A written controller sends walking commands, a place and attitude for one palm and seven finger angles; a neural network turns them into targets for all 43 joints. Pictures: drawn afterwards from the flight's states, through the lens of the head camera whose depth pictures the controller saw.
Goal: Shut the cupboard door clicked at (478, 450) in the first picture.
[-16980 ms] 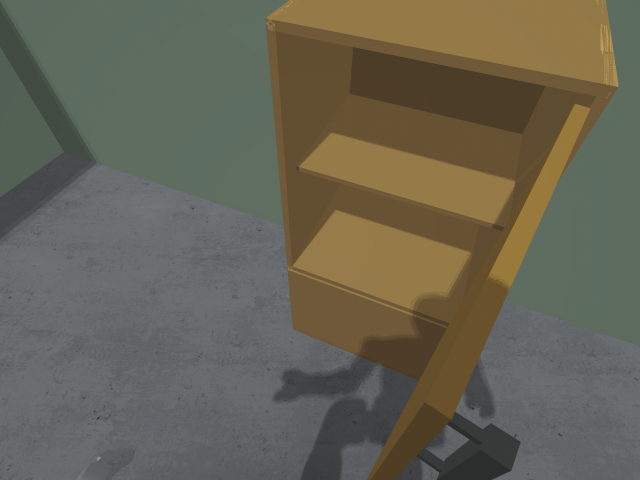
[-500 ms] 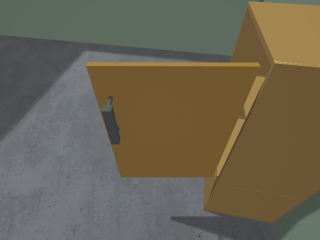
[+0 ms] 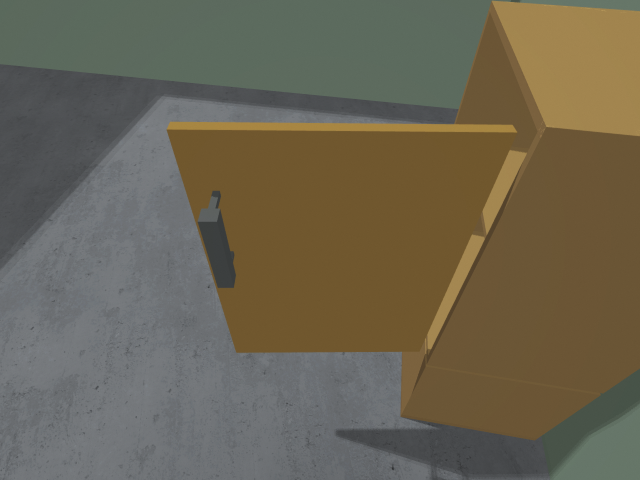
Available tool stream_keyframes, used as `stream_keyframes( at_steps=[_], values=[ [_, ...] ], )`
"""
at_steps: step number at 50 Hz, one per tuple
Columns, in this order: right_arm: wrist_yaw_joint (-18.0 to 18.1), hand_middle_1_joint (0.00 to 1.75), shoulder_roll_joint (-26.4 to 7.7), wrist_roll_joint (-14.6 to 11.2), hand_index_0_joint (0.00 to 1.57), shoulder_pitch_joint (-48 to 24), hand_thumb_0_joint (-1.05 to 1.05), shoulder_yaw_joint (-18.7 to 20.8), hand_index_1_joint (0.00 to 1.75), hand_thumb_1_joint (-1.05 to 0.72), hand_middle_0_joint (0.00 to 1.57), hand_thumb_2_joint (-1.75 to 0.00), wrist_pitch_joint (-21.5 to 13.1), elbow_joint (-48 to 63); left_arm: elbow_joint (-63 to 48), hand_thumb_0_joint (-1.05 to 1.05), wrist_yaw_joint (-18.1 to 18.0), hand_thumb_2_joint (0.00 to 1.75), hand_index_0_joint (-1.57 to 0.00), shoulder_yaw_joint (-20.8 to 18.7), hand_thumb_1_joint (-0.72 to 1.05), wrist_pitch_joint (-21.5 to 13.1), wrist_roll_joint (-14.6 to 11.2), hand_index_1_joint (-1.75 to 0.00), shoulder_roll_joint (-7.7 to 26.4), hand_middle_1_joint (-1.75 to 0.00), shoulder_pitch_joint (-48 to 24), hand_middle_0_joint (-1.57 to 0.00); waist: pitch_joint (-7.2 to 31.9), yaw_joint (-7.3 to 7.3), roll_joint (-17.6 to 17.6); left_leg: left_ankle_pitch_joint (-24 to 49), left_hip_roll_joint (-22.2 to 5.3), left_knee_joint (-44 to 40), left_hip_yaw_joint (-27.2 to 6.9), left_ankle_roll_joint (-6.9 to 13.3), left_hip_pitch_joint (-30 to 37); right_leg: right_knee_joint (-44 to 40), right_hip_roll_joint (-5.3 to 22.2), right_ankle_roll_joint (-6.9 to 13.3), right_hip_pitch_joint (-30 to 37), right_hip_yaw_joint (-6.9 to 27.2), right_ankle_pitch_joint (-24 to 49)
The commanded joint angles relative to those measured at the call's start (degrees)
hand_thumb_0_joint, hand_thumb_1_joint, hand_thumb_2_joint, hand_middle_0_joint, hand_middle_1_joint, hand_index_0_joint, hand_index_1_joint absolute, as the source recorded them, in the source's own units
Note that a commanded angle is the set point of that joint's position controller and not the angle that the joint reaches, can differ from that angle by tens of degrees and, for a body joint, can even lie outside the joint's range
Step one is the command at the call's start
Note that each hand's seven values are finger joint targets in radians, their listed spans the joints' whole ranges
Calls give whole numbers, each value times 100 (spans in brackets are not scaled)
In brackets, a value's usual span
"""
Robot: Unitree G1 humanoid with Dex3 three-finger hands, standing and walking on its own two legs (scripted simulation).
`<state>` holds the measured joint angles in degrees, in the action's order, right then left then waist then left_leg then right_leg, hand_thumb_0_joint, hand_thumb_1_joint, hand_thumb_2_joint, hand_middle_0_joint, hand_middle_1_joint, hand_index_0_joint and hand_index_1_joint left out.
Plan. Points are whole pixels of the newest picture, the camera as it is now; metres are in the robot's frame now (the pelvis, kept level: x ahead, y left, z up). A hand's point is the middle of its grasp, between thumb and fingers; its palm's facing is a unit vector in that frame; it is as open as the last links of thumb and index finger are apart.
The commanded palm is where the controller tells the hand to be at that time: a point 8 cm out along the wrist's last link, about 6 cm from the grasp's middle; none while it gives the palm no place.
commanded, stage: look again from close up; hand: left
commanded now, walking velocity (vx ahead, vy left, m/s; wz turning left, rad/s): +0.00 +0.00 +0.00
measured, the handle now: (221, 240) +0.43 +0.18 +0.05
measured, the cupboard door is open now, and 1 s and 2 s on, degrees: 100 100 100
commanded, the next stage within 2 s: raise the hand and make a fist in 0.36 s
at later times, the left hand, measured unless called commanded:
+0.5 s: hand out of the picture -0.01 +0.14 -0.18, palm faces +0.06 -0.99 -0.15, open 7.3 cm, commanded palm +0.10 +0.19 -0.07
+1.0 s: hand out of the picture +0.12 +0.18 -0.05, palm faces +0.27 -0.96 -0.07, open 5.6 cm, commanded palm +0.12 +0.20 -0.03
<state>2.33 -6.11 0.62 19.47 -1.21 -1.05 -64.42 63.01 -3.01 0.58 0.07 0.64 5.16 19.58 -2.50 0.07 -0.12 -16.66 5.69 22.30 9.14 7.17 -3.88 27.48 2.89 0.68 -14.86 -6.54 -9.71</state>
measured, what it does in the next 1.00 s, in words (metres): lowers itself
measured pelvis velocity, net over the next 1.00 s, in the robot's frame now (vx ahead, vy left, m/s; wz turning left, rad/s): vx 0.00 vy -0.04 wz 0.13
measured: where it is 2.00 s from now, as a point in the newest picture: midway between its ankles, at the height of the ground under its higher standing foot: outside the picture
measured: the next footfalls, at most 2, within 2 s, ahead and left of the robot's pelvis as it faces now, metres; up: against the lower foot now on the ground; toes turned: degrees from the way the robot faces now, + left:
none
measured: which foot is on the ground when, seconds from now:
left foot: down 0.00-1.00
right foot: down 0.00-1.00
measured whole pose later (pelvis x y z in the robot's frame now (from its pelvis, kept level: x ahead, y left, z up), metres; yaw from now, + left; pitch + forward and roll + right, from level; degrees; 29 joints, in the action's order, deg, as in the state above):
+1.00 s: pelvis +0.00 -0.04 -0.08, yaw +8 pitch +12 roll -2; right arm -1.8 -16.8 1.0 6.1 3.6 -11.8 -23.7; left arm -2.8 9.1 -6.1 -29.6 -13.1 12.9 36.3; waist 5.7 3.5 1.2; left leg -34.0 3.2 64.3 2.0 4.5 -42.6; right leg 61.4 -0.2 4.0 -47.3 -7.7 -26.7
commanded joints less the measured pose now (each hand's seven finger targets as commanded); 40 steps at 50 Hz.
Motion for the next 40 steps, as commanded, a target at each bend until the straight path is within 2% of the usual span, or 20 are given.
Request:
stream_keyframes(
  at_steps=[1,16,22,23,24,25,26,27,28,29,30,31,32,33,34,35,36,37,38,40],
  values=[
    [26,30,-488,-16,20,503,0,107,30,-90,20,-90,-79,47,-132,0,-24,90,-20,-40,90,-69,6,-30,338,-30,408,-20,-393,13,117,712,-1248,-859,-1258,-554,-971,-244,374,253,442,739,350],
    [18,30,-402,-22,20,575,0,80,30,-90,20,-90,-80,-79,-71,0,-24,90,-20,-10,90,-92,3,-30,324,-30,465,-20,-467,12,28,449,-1267,-924,-1204,-483,-991,-382,386,251,425,808,328],
    [37,30,-417,-26,20,587,0,74,30,-90,20,-90,-94,-98,-52,0,-28,90,-20,-6,90,-99,-1,-30,291,-30,479,-20,-382,-7,81,966,-1271,-807,-1130,-500,-807,-322,381,255,412,821,524],
    [-17,30,-817,-95,20,-3,0,74,30,-90,20,-90,-130,421,196,0,-206,90,-20,6,90,-166,55,-30,725,-30,676,-20,-473,114,350,3092,-1551,21,-1070,-566,-1071,116,434,152,161,606,1435],
    [379,30,-2207,-95,20,585,0,400,30,-90,20,-90,-1301,2545,-9567,0,-302,90,-20,-1294,90,-1577,-615,-30,3061,-30,-4532,-20,2346,-1213,-753,3814,-1313,-47,-1862,-853,777,1115,-348,-115,55,515,359],
    [399,30,-1326,-323,20,-12,0,-94,30,-90,20,-90,-1837,2131,-7941,0,-421,90,-22,134,90,-1128,-606,-32,1156,-32,-1065,-22,2324,-430,-1793,3144,-1403,-362,-1718,-1137,924,1365,-490,103,-703,464,-1277],
    [368,30,-1463,-156,20,-305,0,18,30,-90,20,-90,-1959,1857,-7544,0,-642,90,-24,-128,90,-838,-778,-34,990,-34,-1001,-24,2022,-234,-1937,2951,-1264,-692,-1519,-1444,439,1254,-461,151,-589,497,-1215],
    [139,30,-1093,-323,20,-262,0,44,30,-90,20,-90,-2026,1682,-5685,0,-721,90,-25,763,90,13,-758,-36,-158,-36,462,-25,719,-184,-1389,2128,-1115,-765,-1698,-1446,-640,1335,-222,124,-852,448,-1209],
    [18,30,-1357,-447,20,-59,0,175,30,-90,20,-90,-2112,1830,-6278,0,-755,90,-27,1019,90,195,-932,-38,-245,-38,168,-27,185,-238,-1126,1613,-1023,-340,-1570,-1202,-859,1092,-110,124,-953,470,-851],
    [9,30,-1423,-422,20,-129,0,200,30,-90,20,-90,-2207,2163,-6877,0,-670,90,-29,1184,90,6,-997,-40,-401,-40,20,-29,52,-296,-690,1283,-1004,-50,-1530,-1074,-1046,753,-100,101,-801,381,-705],
    [15,30,-1468,-377,20,-290,0,206,30,-90,20,-90,-2341,2345,-6940,0,-596,90,-31,1189,90,-239,-927,-42,-299,-42,13,-31,-134,-370,36,995,-882,336,-1491,-921,-1270,362,-120,130,-738,432,-535],
    [-13,30,-1516,-311,20,-320,0,245,30,-90,20,-90,-2426,2604,-6890,0,-538,90,-33,1033,90,-435,-902,-44,-111,-44,15,-33,-149,-498,807,749,-731,655,-1550,-856,-1600,161,-91,129,-782,508,-663],
    [-52,30,-1500,-232,20,-241,0,294,30,-90,20,-90,-2420,2781,-6509,0,-448,90,-35,959,90,-659,-830,-46,-159,-46,130,-35,-266,-564,1779,410,-651,925,-1610,-803,-1965,118,-78,110,-1106,521,-1034],
    [-88,30,-1563,-162,20,-254,0,379,30,-90,20,-90,-2403,2968,-6202,0,-282,90,-36,662,90,-945,-845,-48,-90,-48,560,-36,-179,-400,2224,182,-605,1106,-1651,-835,-2310,309,-96,110,-1325,426,-1282],
    [-100,30,-1554,-174,20,-365,0,469,30,-90,20,-90,-2318,3113,-5570,0,-22,90,-38,365,90,-1255,-909,-50,-64,-50,1301,-38,-103,-198,3043,-79,-564,1320,-1528,-844,-2776,510,-149,89,-1430,363,-1655],
    [-149,30,-1538,-153,20,-569,0,497,30,-90,20,-90,-2244,3347,-5589,0,313,90,-40,354,90,-1667,-1038,-52,-181,-52,1802,-40,80,-35,3356,-178,-469,1553,-1343,-831,-3123,669,-160,82,-1398,375,-1829],
    [-247,30,-1586,-161,20,-681,0,584,30,-90,20,-90,-2095,3468,-5457,0,642,90,-42,-146,90,-2056,-1199,-54,190,-54,2349,-42,337,247,2828,-98,-367,1740,-1142,-952,-3231,885,-130,164,-1223,446,-1662],
    [-357,30,-1608,-82,20,-935,0,589,30,-90,20,-90,-1960,3737,-5764,0,1002,90,-44,-271,90,-2490,-1331,-56,238,-56,2465,-44,597,385,2107,-12,-262,1940,-978,-1032,-3277,1192,-87,238,-1070,459,-1315],
    [-429,30,-1650,-25,20,-1114,0,618,30,-90,20,-90,-1811,3933,-5926,0,1279,90,-46,-635,90,-2905,-1360,-58,610,-58,2388,-46,742,434,1301,63,-200,2154,-899,-1102,-3361,1527,-41,321,-998,532,-906],
    [-523,30,-1538,38,20,-1352,0,656,30,-90,20,-90,-1532,4237,-6348,0,1424,90,-49,-1262,90,-3444,-1047,-62,1314,-62,2302,-49,1039,652,-667,596,-161,2454,-830,-1095,-3522,2298,-116,459,-1107,510,-120]
  ],
)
